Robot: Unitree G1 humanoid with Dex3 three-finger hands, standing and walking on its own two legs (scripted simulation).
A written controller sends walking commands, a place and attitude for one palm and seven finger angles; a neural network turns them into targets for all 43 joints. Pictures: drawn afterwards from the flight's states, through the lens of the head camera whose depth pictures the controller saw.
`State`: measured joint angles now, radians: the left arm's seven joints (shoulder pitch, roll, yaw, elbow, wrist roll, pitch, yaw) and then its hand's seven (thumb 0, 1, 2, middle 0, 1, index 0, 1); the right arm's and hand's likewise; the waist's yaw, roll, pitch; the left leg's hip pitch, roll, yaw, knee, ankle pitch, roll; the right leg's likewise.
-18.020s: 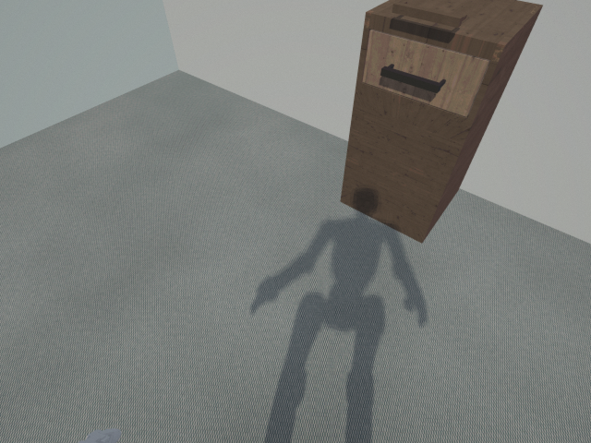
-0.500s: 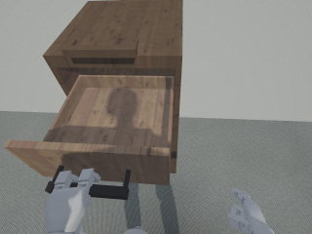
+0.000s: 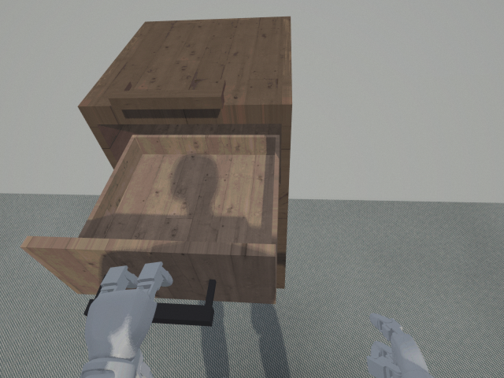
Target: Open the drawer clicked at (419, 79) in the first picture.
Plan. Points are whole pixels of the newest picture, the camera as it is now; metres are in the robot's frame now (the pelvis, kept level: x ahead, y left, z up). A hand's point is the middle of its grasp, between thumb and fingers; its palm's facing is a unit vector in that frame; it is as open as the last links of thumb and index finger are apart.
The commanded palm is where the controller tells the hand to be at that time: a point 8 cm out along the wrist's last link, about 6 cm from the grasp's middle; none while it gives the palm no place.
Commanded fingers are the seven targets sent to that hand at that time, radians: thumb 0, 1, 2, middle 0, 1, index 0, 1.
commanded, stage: lift the hand off the handle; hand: left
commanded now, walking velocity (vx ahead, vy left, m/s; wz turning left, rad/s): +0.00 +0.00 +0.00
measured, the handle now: (154, 298) +0.24 +0.19 +0.00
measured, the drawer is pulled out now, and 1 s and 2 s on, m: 0.30 0.30 0.30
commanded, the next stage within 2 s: draw the hand back to the body in 1.02 s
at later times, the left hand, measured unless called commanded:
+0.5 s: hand (124, 306) +0.20 +0.20 +0.07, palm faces +0.05 -0.16 -0.99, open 13.5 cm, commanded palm +0.18 +0.20 +0.14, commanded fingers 0.00 -0.50 0.30 -0.30 -1.20 -0.30 -1.20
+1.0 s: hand (106, 281) +0.21 +0.19 +0.15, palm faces +0.12 -0.18 -0.98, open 13.8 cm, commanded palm +0.17 +0.19 +0.20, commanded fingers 0.00 -0.50 0.30 -0.30 -1.20 -0.30 -1.20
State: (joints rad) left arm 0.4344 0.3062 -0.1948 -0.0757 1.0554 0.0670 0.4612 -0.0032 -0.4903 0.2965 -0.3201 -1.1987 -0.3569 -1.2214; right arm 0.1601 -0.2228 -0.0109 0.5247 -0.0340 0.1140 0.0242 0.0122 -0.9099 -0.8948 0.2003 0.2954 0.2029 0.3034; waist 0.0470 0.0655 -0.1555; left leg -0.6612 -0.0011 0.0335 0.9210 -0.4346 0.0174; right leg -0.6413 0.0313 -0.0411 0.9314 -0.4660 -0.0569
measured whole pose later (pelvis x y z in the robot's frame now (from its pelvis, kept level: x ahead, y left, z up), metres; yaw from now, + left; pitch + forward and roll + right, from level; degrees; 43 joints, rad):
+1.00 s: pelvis +0.02 +0.01 +0.04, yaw -1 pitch +2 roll +0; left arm 0.51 0.41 -0.13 -0.52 0.92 0.12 0.14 0.00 -0.49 0.30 -0.32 -1.20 -0.32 -1.20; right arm 0.12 -0.24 0.02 0.50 0.01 0.12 0.06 0.01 -0.91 -0.90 0.20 0.30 0.20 0.30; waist 0.11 0.12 -0.10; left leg -0.32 0.00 0.05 0.63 -0.34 0.02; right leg -0.30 0.04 -0.02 0.63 -0.36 -0.04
